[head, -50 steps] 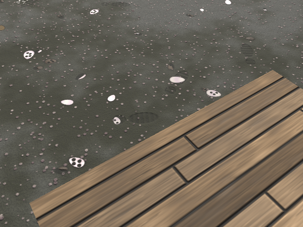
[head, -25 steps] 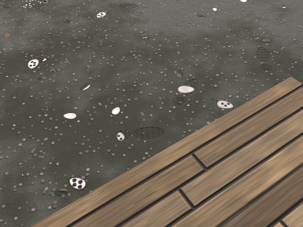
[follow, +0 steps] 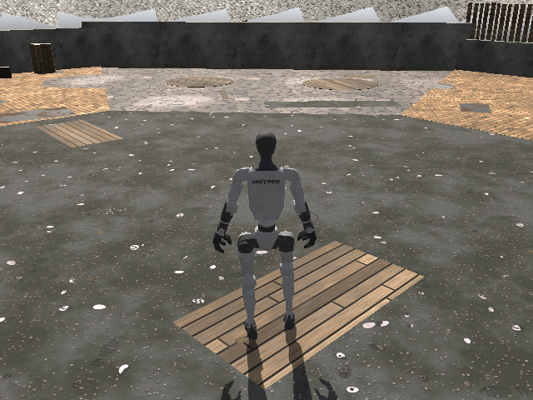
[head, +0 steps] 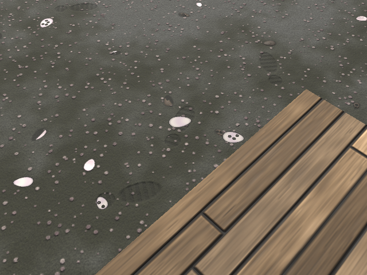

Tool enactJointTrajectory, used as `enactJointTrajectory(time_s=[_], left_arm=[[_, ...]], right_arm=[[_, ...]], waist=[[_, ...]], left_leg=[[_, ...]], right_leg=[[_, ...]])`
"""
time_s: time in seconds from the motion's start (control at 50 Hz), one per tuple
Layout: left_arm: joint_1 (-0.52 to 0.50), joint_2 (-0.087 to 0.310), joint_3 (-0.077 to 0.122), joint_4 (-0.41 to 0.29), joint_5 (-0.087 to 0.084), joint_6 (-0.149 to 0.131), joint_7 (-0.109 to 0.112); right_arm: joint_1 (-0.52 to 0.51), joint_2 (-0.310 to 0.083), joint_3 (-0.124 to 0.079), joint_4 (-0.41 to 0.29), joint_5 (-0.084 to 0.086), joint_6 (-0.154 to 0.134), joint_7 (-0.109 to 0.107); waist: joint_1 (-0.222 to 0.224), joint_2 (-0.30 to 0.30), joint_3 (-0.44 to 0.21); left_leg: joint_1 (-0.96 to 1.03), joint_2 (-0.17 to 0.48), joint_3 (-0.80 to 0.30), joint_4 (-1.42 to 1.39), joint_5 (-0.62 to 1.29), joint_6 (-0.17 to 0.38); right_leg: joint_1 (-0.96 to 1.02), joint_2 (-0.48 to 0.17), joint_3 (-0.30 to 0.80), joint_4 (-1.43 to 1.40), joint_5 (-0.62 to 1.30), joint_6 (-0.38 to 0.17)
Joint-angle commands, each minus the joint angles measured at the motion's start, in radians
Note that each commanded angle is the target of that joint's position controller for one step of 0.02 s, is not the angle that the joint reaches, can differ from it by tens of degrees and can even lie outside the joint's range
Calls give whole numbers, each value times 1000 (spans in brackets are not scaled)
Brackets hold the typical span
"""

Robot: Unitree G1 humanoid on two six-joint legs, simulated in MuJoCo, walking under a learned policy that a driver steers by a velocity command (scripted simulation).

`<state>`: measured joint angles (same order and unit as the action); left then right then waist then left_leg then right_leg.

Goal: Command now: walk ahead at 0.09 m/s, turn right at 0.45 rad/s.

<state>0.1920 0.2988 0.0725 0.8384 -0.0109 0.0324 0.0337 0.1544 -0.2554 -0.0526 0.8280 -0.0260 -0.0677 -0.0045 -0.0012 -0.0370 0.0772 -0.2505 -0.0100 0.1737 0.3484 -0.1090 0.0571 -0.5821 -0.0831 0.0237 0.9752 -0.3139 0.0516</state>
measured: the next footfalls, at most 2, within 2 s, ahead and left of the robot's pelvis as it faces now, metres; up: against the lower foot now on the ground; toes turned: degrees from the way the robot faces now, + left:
right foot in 0.22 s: +0.09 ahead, -0.14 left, +0.00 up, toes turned -11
left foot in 0.68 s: +0.41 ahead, +0.01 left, +0.00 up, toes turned -25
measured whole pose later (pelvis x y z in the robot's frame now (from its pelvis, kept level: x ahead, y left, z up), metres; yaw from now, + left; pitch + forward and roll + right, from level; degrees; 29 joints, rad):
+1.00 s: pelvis +0.36 -0.08 +0.00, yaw -27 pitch +2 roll +1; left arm 0.15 0.27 0.06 0.67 0.00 -0.03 0.02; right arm 0.25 -0.26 -0.05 0.96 0.00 -0.08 0.01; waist -0.07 -0.04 0.05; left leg -0.13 -0.04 0.04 0.30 -0.20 0.03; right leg -0.56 -0.05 0.05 0.72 -0.18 0.02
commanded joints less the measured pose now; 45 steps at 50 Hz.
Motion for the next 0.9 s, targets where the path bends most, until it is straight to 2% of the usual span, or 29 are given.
enactJointTrajectory(time_s=[0.02, 0.14, 0.18, 0.2, 0.22, 0.24, 0.26, 0.28, 0.3, 0.32, 0.34, 0.36, 0.4, 0.44, 0.5, 0.56, 0.62, 0.66, 0.68, 0.7, 0.72, 0.74, 0.76, 0.78, 0.8, 0.82, 0.84, 0.86, 0.9], left_arm=[[59, 57, 16, -62, 3, 10, -11], [-45, 75, 28, -147, -1, 20, -44], [-21, 71, 32, -149, -7, 22, -51], [15, 84, 40, -136, -7, 20, -48], [104, 125, 60, -105, -13, 17, -38], [212, 231, 91, -88, -21, 8, -20], [225, 291, 92, -109, -2, -24, -31], [199, 210, 71, -126, 5, -56, -42], [160, 175, 59, -131, 0, -76, -39], [126, 152, 53, -143, -11, -83, -35], [106, 132, 44, -147, -19, -82, -27], [108, 134, 40, -154, -10, -84, -19], [126, 143, 44, -156, -2, -90, -8], [147, 156, 50, -155, -6, -92, -1], [178, 170, 56, -149, -9, -89, 1], [204, 170, 59, -139, -14, -86, -2], [188, 168, 60, -142, -15, -79, -1], [169, 136, 49, -149, -9, -72, -1], [171, 90, 32, -154, 1, -73, -4], [198, 28, 11, -173, 13, -75, -2], [309, -4, 0, -199, -22, -90, -1], [292, 97, 20, -163, -41, -94, 0], [194, 130, 27, -171, -34, -94, -2], [145, 120, 26, -175, -16, -95, 2], [115, 111, 29, -181, 1, -94, 3], [131, 97, 29, -185, 1, -90, -1], [144, 80, 26, -180, 3, -85, -4], [139, 58, 20, -184, 4, -80, -5], [92, 23, 4, -207, 11, -75, -5]], right_arm=[[-92, -166, -39, -68, 8, 2, -26], [-53, -211, -56, -45, 33, 51, -23], [-55, -223, -62, -40, 52, 59, -18], [-48, -205, -60, -35, 59, 60, -15], [-30, -160, -48, -26, 50, 60, -9], [-80, -82, -25, -59, 16, 53, 1], [-153, -86, -28, -119, 15, 32, 4], [-196, -154, -44, -116, 37, 12, 14], [-188, -173, -52, -113, 53, -3, 24], [-168, -173, -56, -87, 43, -13, 22], [-172, -173, -57, -79, 26, -21, 19], [-176, -159, -56, -76, 25, -28, 21], [-188, -140, -51, -70, 25, -35, 25], [-224, -112, -41, -75, 27, -36, 27], [-273, -97, -29, -90, 36, -36, 35], [-303, -112, -26, -109, 42, -44, 42], [-250, -155, -39, -102, 45, -59, 45], [-120, -183, -56, -63, 41, -68, 41], [-5, -215, -70, -37, 30, -72, 35], [149, -268, -81, -19, 12, -70, 29], [210, -325, -95, 20, 11, -60, 41], [159, -221, -68, 10, 35, -61, 46], [94, -167, -53, -6, 34, -55, 42], [39, -149, -45, -14, 19, -50, 40], [12, -120, -35, -13, 11, -47, 39], [7, -122, -31, -4, 4, -50, 35], [9, -112, -27, 8, 8, -53, 34], [11, -115, -26, 21, 13, -55, 32], [1, -149, -30, 37, 24, -49, 22]], waist=[[28, 121, -120], [-9, 117, -114], [12, 116, -131], [27, 106, -136], [52, 50, -152], [71, -204, -167], [80, -282, -152], [94, -133, -136], [60, -118, -112], [41, -61, -104], [32, -42, -89], [22, -69, -89], [24, -45, -94], [36, -36, -83], [59, -75, -52], [71, -80, -32], [39, -113, -43], [-26, -124, -89], [-74, -96, -174], [-111, 66, -321], [-50, 421, -369], [-60, 277, -256], [-67, 190, -137], [-44, 114, -97], [-28, 87, -74], [1, 130, -95], [11, 138, -108], [16, 141, -112], [17, 136, -118]], left_leg=[[-21, 308, -129, -181, 98, 194], [138, 357, -112, -79, 121, 165], [137, 351, -98, -32, -26, 122], [91, 324, -76, 16, -152, 87], [2, 273, -31, 144, -262, 37], [-243, 150, 77, 519, -427, -46], [-561, -11, -81, 722, -589, -76], [-624, 39, -204, 795, -511, -58], [-630, 65, -225, 767, -395, -34], [-604, 87, -228, 731, -310, -32], [-584, 95, -230, 667, -231, -37], [-535, 90, -226, 627, -171, -46], [-492, 64, -214, 518, -79, -69], [-442, 42, -211, 387, -7, -87], [-370, 21, -215, 248, 70, -103], [-304, 14, -221, 180, 82, -100], [-200, 11, -231, 145, 41, -78], [-40, -1, -197, 97, 25, -45], [143, 51, -233, 98, 18, -6], [423, 237, -478, 88, -119, 74], [577, 393, -947, -75, -382, 204], [509, 382, -942, -114, -538, 190], [379, 347, -758, -104, -375, 159], [270, 308, -629, -93, -131, 146], [199, 276, -532, -90, 114, 139], [159, 272, -466, -78, 316, 150], [140, 257, -408, -73, 462, 158], [128, 246, -358, -73, 566, 166], [116, 237, -295, -85, 656, 171]], right_leg=[[137, -36, 6, -81, 93, -3], [139, -2, -60, -258, -7, -33], [223, 25, -98, -382, 25, -71], [308, 52, -113, -451, 51, -100], [444, 56, -68, -521, 56, -145], [616, -156, 249, -598, 170, -247], [681, -287, 653, -709, -56, -424], [698, -270, 604, -748, -87, -411], [674, -239, 521, -746, -88, -362], [652, -204, 453, -746, -59, -323], [635, -181, 410, -764, -13, -301], [604, -164, 381, -772, 79, -297], [597, -130, 314, -774, 216, -287], [561, -103, 271, -775, 221, -273], [494, -89, 259, -776, 164, -263], [457, -97, 286, -752, 144, -252], [459, -114, 342, -698, 162, -229], [452, -80, 329, -593, 255, -199], [401, -20, 278, -428, 301, -166], [211, 70, 184, -115, 130, -112], [-77, 169, 141, 164, -291, -68], [-179, 109, 190, 291, -240, -69], [-186, 79, 168, 294, -159, -75], [-133, 50, 145, 266, -101, -74], [-93, 34, 139, 220, -75, -71], [-33, 19, 130, 189, -72, -64], [2, 17, 111, 145, -80, -53], [14, 22, 89, 89, -72, -43], [34, 17, 52, -62, 1, -26]])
